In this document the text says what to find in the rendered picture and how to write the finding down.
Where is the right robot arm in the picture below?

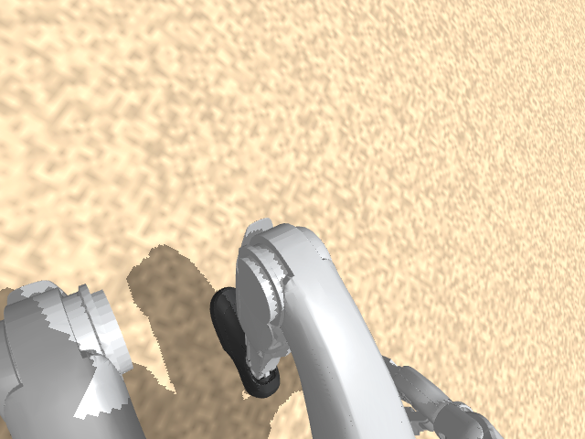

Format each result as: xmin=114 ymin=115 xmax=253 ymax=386
xmin=433 ymin=402 xmax=504 ymax=439

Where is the right robot hand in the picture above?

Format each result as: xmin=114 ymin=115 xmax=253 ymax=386
xmin=381 ymin=355 xmax=452 ymax=435

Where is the right robot foot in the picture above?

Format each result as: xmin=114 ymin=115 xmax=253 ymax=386
xmin=210 ymin=287 xmax=280 ymax=398

